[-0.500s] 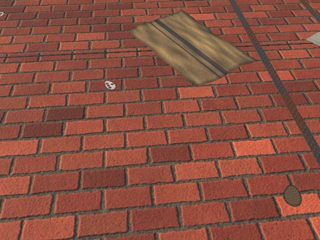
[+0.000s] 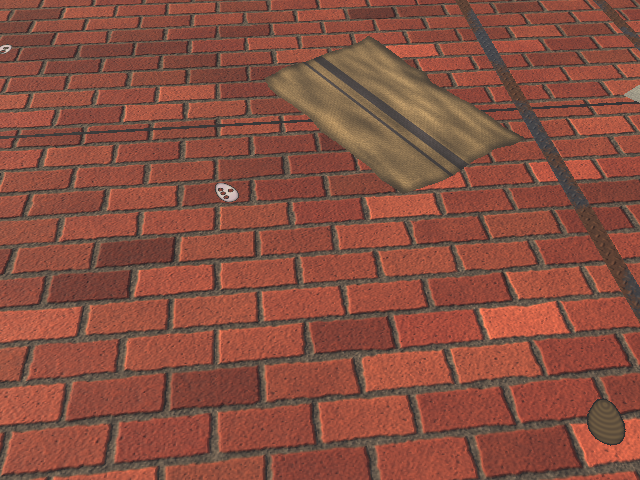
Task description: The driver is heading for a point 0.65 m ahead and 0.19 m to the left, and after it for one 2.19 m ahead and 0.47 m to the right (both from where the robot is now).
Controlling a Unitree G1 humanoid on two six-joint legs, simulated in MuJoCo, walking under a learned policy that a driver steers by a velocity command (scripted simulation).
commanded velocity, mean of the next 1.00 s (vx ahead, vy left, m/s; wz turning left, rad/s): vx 0.44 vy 0.00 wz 0.12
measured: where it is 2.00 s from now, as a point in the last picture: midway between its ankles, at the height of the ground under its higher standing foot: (304, 271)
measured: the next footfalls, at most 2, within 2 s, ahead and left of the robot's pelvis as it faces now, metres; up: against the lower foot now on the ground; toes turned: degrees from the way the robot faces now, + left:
left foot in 0.12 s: +0.10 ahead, +0.14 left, +0.00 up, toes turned +3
right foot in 0.64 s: +0.46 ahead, -0.10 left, +0.00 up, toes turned -3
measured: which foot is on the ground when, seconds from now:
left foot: up 0.00-0.10, down 0.12-0.66, up 0.68-1.00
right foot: down 0.00-0.14, up 0.16-0.62, down 0.64-1.00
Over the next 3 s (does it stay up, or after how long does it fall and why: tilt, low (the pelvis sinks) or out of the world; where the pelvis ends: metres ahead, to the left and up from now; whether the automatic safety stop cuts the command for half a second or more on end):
stays up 1.51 -0.21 0.01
